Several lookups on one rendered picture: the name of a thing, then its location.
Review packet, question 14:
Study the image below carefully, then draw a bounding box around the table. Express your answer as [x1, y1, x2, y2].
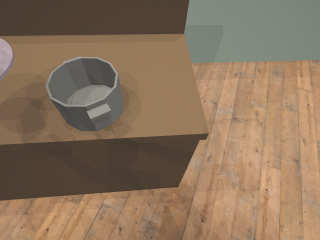
[0, 0, 209, 201]

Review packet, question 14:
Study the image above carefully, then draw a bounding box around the pot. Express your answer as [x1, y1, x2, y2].
[45, 56, 123, 131]

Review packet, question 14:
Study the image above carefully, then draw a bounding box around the lid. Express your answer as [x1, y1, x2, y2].
[0, 38, 15, 81]

